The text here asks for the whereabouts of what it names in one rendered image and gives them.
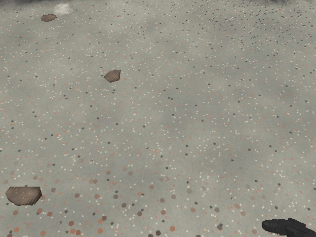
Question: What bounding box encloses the robot right hand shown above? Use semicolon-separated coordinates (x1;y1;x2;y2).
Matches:
262;217;316;237

